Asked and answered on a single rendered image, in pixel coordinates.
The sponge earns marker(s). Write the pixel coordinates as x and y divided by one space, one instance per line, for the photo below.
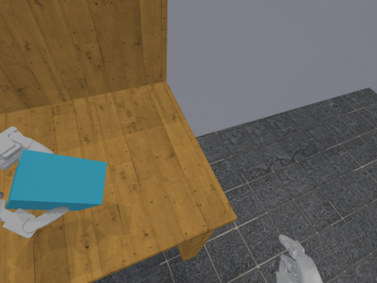
44 181

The robot right hand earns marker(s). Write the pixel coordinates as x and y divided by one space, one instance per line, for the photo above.
303 270

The robot left hand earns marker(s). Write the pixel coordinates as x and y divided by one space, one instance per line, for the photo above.
22 222

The table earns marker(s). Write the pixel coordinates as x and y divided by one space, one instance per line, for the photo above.
88 79

